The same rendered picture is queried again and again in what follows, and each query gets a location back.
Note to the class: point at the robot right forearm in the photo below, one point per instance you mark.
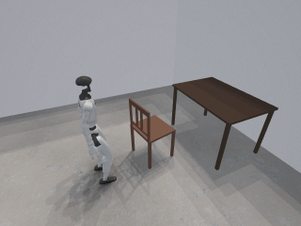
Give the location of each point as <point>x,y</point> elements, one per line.
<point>86,133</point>

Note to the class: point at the chair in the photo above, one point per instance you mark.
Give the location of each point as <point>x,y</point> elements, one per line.
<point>151,129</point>

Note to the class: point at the robot right hand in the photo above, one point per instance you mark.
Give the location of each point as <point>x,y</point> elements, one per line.
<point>93,150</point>

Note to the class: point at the robot head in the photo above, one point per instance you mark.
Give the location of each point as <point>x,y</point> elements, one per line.
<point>84,81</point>

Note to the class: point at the left robot thigh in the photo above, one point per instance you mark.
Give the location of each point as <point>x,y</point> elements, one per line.
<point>101,133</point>

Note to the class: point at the table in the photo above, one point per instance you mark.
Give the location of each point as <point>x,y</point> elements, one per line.
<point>227,103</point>

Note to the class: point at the robot right upper arm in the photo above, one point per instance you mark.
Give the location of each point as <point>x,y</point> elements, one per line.
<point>87,109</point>

